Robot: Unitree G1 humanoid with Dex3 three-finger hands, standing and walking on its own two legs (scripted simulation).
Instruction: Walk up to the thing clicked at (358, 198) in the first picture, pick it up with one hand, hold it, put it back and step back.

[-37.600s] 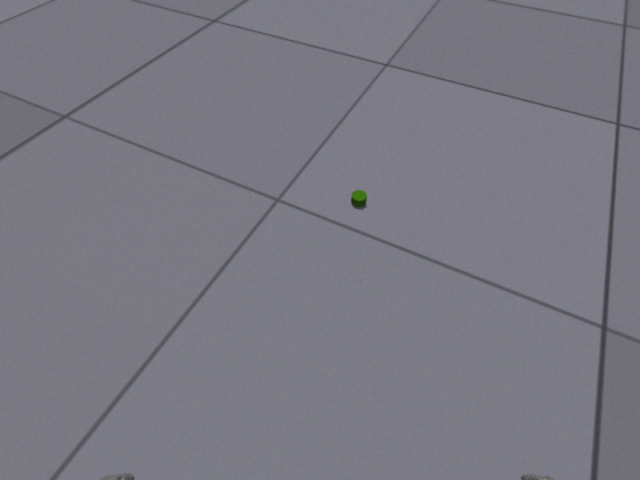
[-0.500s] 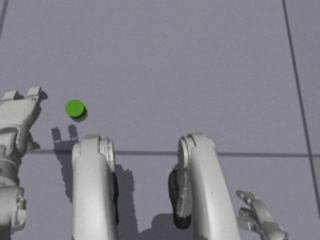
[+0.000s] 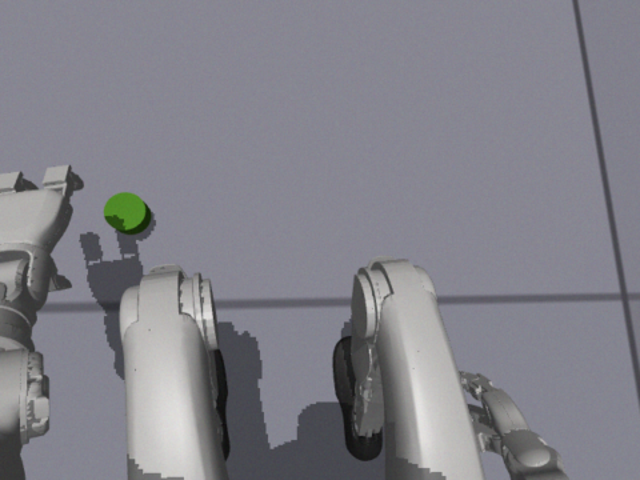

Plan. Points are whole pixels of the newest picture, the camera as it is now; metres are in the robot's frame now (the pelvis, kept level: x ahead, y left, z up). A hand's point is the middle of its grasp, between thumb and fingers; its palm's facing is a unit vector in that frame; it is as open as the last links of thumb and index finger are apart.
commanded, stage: rise first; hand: left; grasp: from above
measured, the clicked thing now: (128, 214) +0.44 +0.29 -0.31
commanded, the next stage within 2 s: none
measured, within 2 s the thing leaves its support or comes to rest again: neither
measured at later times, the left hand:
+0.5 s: hand (63, 239) +0.37 +0.33 -0.19, palm faces -0.45 -0.13 -0.88, open 13.6 cm
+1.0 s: hand (77, 230) +0.39 +0.32 -0.20, palm faces -0.45 -0.11 -0.89, open 13.5 cm
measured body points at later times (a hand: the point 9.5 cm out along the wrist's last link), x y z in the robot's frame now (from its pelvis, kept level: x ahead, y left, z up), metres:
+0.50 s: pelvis +0.00 +0.00 -0.01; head +0.23 +0.07 +0.37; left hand +0.39 +0.33 -0.14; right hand +0.11 -0.27 -0.13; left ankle +0.09 +0.14 -0.30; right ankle +0.09 -0.12 -0.30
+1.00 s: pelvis +0.01 +0.00 -0.02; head +0.23 +0.07 +0.36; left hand +0.41 +0.32 -0.15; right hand +0.10 -0.27 -0.14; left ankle +0.09 +0.14 -0.30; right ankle +0.09 -0.12 -0.30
